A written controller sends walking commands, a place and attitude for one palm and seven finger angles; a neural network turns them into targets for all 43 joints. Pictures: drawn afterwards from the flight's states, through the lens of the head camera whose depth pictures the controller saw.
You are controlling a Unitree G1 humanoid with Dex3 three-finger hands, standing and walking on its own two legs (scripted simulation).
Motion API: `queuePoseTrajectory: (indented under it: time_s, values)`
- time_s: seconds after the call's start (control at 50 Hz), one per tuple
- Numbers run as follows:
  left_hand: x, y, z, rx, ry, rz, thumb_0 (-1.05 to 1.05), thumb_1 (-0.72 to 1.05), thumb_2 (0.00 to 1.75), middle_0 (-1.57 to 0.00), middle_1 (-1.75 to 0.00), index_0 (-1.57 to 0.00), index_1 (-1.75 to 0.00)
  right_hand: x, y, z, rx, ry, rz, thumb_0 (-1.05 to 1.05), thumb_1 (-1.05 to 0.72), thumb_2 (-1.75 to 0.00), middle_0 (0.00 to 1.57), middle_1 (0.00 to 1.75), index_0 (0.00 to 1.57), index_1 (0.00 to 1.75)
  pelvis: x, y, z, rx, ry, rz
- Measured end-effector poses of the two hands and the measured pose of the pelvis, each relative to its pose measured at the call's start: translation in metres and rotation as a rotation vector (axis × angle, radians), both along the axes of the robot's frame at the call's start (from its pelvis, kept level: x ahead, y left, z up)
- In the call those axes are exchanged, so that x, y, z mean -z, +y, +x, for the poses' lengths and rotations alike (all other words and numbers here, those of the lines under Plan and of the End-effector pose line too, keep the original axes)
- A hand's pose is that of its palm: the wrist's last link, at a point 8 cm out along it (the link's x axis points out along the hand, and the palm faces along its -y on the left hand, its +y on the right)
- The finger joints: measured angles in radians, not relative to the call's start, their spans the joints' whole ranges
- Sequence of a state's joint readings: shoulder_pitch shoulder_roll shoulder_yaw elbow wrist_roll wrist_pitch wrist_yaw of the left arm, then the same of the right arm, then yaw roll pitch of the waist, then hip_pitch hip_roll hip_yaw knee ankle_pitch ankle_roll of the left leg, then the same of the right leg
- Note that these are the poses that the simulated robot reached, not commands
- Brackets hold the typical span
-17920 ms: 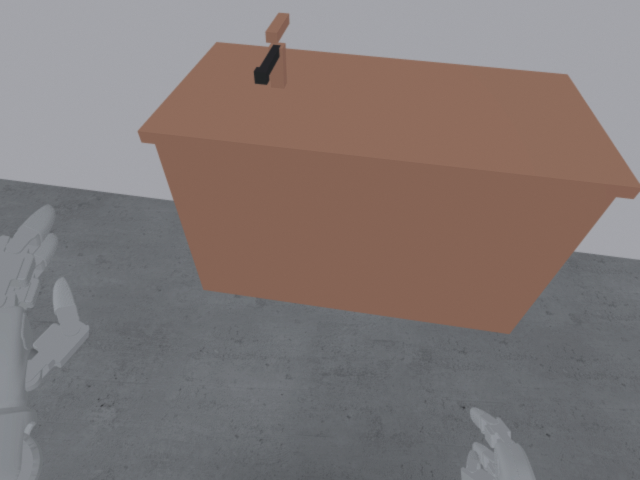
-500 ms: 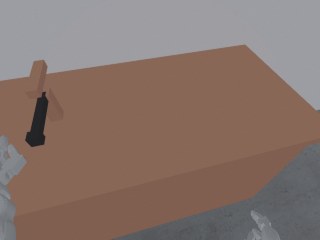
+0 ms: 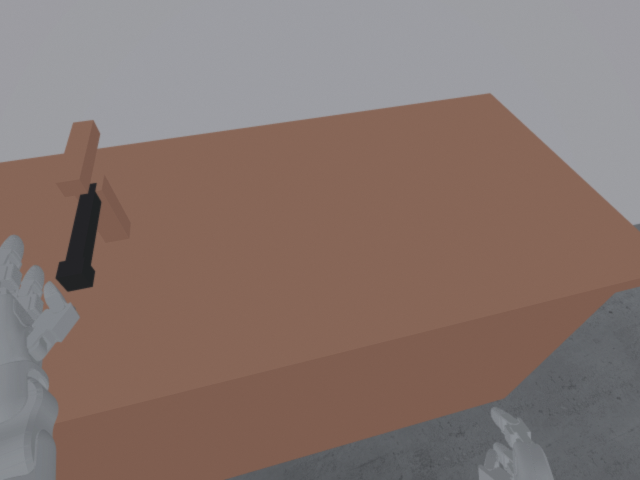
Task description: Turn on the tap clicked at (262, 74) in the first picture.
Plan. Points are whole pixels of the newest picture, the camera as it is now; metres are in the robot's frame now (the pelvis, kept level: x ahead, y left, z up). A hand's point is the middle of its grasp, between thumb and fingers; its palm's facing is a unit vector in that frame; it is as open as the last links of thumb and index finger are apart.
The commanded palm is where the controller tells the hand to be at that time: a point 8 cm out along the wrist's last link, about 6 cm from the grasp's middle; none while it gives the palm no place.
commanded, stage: push the lever round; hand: left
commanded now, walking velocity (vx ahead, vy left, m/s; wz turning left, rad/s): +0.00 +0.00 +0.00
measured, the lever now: (76, 274) +0.31 +0.33 +0.10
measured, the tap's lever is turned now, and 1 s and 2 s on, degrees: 0 17 33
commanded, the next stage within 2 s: none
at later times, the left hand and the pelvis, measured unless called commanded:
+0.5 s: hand (95, 305) +0.28 +0.29 +0.09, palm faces +0.58 -0.81 -0.07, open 7.7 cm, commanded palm +0.23 +0.32 +0.09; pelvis +0.00 +0.00 +0.00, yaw +1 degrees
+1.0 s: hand (131, 298) +0.29 +0.25 +0.09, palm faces +0.66 -0.75 -0.07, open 7.6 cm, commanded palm +0.24 +0.28 +0.09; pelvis +0.00 -0.01 +0.00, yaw +1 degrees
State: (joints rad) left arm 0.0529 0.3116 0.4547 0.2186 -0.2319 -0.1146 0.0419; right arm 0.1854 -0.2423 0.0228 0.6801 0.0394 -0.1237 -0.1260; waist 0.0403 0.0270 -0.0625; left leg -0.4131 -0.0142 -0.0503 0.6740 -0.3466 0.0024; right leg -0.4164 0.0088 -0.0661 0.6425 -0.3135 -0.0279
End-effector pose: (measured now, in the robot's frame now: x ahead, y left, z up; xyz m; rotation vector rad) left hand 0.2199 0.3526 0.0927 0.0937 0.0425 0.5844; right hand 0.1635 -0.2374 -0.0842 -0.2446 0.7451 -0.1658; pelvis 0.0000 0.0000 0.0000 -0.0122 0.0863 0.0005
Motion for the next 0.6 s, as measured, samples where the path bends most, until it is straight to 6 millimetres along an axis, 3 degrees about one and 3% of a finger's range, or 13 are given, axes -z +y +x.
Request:
queuePoseTrajectory:
  time_s: [0.32, 0.6]
  values:
    - [0.001, -0.01, 0.004, -0.017, -0.004, -0.004, 0.02, 0.91, 0.92, -0.15, -0.15, -0.15, -0.15, 0.007, -0.009, -0.01, 0.008, 0.043, -0.01, 0.02, -0.9, -0.9, 0.2, 0.3, 0.2, 0.3, 0.0, -0.004, -0.003, -0.007, -0.003, 0.001]
    - [0.002, -0.038, 0.011, -0.059, -0.028, -0.012, 0.03, 0.95, 0.93, -0.15, -0.15, -0.15, -0.15, 0.005, -0.004, 0.0, -0.021, 0.022, 0.006, 0.02, -0.9, -0.9, 0.2, 0.3, 0.2, 0.3, 0.0, -0.006, -0.003, -0.011, -0.01, 0.004]
